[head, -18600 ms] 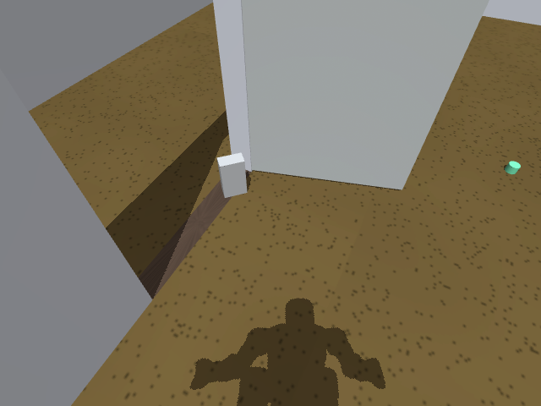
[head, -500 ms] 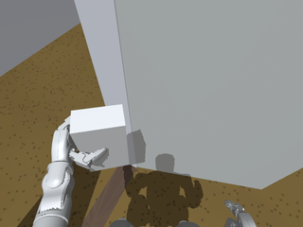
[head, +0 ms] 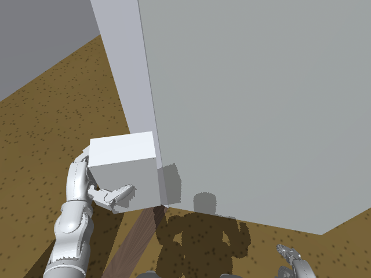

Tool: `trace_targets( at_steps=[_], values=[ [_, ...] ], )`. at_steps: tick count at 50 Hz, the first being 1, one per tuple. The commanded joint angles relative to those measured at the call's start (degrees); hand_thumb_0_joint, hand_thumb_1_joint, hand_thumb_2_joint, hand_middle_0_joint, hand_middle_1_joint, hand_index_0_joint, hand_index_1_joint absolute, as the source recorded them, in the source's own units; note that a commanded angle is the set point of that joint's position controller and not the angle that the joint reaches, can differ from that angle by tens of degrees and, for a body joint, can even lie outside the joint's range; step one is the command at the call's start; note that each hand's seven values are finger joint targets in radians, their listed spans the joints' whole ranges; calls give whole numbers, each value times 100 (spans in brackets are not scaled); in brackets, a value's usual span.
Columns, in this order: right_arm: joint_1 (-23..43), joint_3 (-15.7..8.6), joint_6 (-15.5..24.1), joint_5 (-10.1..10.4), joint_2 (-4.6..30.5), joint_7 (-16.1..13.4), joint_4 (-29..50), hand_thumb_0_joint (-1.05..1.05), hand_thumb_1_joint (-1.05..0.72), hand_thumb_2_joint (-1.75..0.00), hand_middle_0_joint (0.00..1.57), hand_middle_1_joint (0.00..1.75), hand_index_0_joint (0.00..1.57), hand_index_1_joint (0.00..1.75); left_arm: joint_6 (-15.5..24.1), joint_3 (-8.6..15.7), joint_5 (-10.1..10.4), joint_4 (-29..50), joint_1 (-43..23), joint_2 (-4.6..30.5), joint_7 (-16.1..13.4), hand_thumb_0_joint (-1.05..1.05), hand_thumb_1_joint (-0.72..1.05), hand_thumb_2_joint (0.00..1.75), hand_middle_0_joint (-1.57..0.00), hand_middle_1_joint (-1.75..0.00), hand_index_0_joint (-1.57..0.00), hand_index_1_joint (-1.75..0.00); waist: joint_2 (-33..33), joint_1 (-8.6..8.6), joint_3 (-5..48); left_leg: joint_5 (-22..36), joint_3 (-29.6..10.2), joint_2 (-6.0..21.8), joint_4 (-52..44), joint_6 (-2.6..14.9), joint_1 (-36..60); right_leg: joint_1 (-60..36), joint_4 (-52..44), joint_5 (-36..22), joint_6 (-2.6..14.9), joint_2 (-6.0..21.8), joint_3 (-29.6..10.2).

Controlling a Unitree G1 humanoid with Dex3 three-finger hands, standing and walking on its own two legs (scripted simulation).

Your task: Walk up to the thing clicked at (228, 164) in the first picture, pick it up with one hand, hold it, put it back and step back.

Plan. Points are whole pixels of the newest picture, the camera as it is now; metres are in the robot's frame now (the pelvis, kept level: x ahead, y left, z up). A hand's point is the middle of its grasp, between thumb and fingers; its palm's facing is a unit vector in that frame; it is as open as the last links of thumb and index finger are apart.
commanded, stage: hold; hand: left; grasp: from the side
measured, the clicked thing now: (130, 177) +0.33 +0.13 +0.02
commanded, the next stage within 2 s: crouch in 1.66 s
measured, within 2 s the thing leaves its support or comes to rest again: neither
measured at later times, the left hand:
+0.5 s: hand (111, 174) +0.32 +0.17 +0.05, palm faces +0.08 -1.00 -0.02, open 10.4 cm
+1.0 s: hand (107, 174) +0.32 +0.17 +0.05, palm faces +0.07 -1.00 -0.03, open 10.4 cm
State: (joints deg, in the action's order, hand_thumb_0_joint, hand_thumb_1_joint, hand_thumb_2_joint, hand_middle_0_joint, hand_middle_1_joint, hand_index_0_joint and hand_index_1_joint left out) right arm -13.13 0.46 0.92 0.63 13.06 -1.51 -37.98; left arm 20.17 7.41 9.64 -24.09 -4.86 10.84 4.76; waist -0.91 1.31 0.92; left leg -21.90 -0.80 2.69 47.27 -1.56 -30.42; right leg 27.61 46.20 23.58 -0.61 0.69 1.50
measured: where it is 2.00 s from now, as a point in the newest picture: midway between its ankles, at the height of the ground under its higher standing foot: outside the picture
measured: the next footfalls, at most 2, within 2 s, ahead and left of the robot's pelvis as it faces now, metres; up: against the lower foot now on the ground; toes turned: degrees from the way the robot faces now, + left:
none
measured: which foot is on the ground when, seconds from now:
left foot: down 0.00-1.00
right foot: down 0.00-1.00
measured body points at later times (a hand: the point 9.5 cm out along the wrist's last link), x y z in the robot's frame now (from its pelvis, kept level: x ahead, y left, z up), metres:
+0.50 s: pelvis +0.00 +0.00 +0.00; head +0.03 +0.00 +0.45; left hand +0.31 +0.22 +0.05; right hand +0.12 -0.24 -0.11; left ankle +0.02 +0.14 -0.70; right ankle +0.00 -0.13 -0.70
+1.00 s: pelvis +0.00 +0.01 +0.00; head +0.03 +0.01 +0.45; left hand +0.31 +0.23 +0.05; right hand +0.13 -0.24 -0.11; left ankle +0.02 +0.14 -0.70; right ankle +0.00 -0.13 -0.70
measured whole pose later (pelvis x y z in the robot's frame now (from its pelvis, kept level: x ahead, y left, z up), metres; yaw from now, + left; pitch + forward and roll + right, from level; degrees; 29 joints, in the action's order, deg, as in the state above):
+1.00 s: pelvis +0.00 +0.01 +0.00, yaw +0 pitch +4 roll -1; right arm -13.2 0.1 1.4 0.5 12.8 -1.2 -38.6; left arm 20.8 7.5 9.1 -25.0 -5.3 11.0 4.5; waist -0.8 1.3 1.0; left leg -21.8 -0.3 2.6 46.8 -1.0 -29.6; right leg 26.6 45.0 22.9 -1.1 0.8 1.0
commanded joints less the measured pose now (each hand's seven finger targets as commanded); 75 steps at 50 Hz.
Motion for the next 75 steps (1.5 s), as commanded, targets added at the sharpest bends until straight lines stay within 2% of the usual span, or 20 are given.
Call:
trace_targets(
  at_steps=[1,4,8,10,12,21,24,26,28,37,38,43,45,48,51,58,60,63,66,75],
  values=[
    [196,-286,273,4,686,-46,694,0,-92,-91,20,30,20,30,590,368,212,1294,-1928,651,-80,0,5,118,-126,-139,-127,-140,108,95,1596,1162,99,-200,-595,193,850,-385,-682,-1621,25,-123,35],
    [228,-310,272,-4,731,-44,698,0,-92,-91,20,30,20,30,725,612,183,1675,-2211,1019,-84,0,9,120,-127,-141,-128,-141,-199,-72,1705,1116,92,-200,-663,150,940,-416,-651,-1480,72,-123,36],
    [243,-295,283,-3,713,-46,711,0,-93,-91,20,30,20,30,709,355,208,1317,-1756,649,-22,0,8,121,-129,-143,-131,-143,-11,2,1620,1135,98,-214,-657,149,958,-484,-675,-1516,57,-129,34],
    [223,-305,282,9,708,-59,696,0,-93,-91,20,30,20,30,731,413,221,1700,-2029,837,-25,0,6,119,-128,-141,-130,-141,-254,-13,1813,1187,121,-224,-643,142,1069,-501,-696,-1561,64,-113,8],
    [251,-291,275,14,706,-47,734,0,-93,-91,20,30,20,30,625,95,236,1375,-1736,441,6,0,3,118,-127,-141,-129,-141,33,91,1580,1186,79,-189,-683,153,992,-417,-700,-1556,53,-151,60],
    [265,-294,263,5,677,-71,703,0,-92,-91,20,30,20,30,680,534,180,1603,-2097,905,-96,0,7,119,-127,-141,-129,-141,67,-72,1698,956,144,-231,-704,175,904,-550,-826,-1354,33,-89,6],
    [252,-286,289,4,690,-61,684,0,-93,-91,20,30,20,30,653,353,231,1168,-1811,562,-91,0,6,122,-129,-144,-131,-144,143,15,1561,995,124,-220,-707,182,888,-489,-772,-1414,33,-113,27],
    [234,-331,286,6,723,-67,662,0,-93,-91,20,30,20,30,744,569,177,1697,-2113,978,-109,0,6,120,-128,-142,-129,-142,-211,-67,1821,1137,144,-232,-677,156,1021,-527,-739,-1526,64,-102,5],
    [228,-309,262,-11,684,-73,716,0,-93,-91,20,30,20,30,692,273,112,1597,-1830,746,-70,0,6,120,-126,-140,-128,-141,-114,-17,1879,1293,120,-218,-658,162,1080,-576,-725,-1656,54,-124,22],
    [212,-308,289,11,691,-50,667,0,-93,-91,20,30,20,30,571,271,203,1163,-1861,520,-103,0,4,121,-127,-141,-128,-142,117,65,1513,1190,90,-176,-679,172,893,-424,-756,-1564,46,-153,61],
    [215,-328,297,14,710,-53,628,0,-93,-91,20,30,20,30,634,479,172,1616,-2310,883,-142,0,3,120,-126,-141,-128,-142,-33,-6,1531,1090,101,-185,-705,160,860,-427,-755,-1475,67,-133,54],
    [200,-351,291,3,733,-3,700,0,-93,-91,20,30,20,30,669,174,135,1432,-1843,611,-26,0,4,120,-126,-142,-128,-142,-182,-5,1739,1452,53,-166,-698,138,1124,-497,-641,-1670,93,-164,92],
    [162,-372,291,10,751,-8,677,0,-93,-91,20,30,20,30,669,477,126,1819,-2000,1001,-49,0,5,118,-127,-141,-128,-141,-346,-89,2040,1638,61,-166,-647,125,1263,-607,-649,-1817,94,-163,76],
    [174,-320,302,-1,697,-14,638,0,-94,-91,20,30,20,30,609,192,169,1410,-1820,578,-70,0,2,120,-127,-142,-128,-142,-51,68,1652,1401,95,-182,-644,163,1049,-497,-718,-1740,53,-150,50],
    [217,-325,309,12,696,-9,650,0,-93,-91,20,30,20,30,642,427,168,1604,-2282,807,-165,0,2,119,-126,-140,-127,-141,-116,25,1560,1094,100,-175,-702,154,908,-378,-747,-1456,71,-130,51],
    [217,-345,319,3,721,20,729,0,-94,-91,20,30,20,30,623,93,62,1382,-1659,537,-133,0,4,119,-127,-141,-128,-142,-101,23,1567,1075,48,-159,-749,116,1010,-398,-685,-1357,94,-175,110],
    [229,-363,316,9,725,16,709,0,-93,-91,20,30,20,30,646,381,102,1555,-1808,787,-151,0,3,120,-126,-142,-128,-142,-200,-40,1824,1176,69,-175,-682,132,1036,-495,-701,-1477,81,-148,68],
    [241,-316,304,14,693,2,753,0,-94,-91,20,30,20,30,584,231,133,1570,-1769,617,-195,0,-2,119,-126,-142,-128,-143,44,17,1627,1124,75,-176,-697,157,949,-523,-754,-1458,56,-146,77],
    [216,-346,322,18,723,8,681,0,-93,-91,20,30,20,30,611,422,144,1524,-1984,757,-259,0,1,120,-126,-141,-127,-142,-7,-14,1602,1104,59,-155,-712,146,915,-441,-715,-1406,79,-153,98],
    [221,-341,355,5,720,20,697,0,-93,-91,20,30,20,30,604,166,107,1597,-1911,645,-135,0,2,118,-125,-140,-126,-141,-213,33,1693,1164,70,-169,-690,130,1025,-423,-702,-1473,84,-144,81]
  ],
)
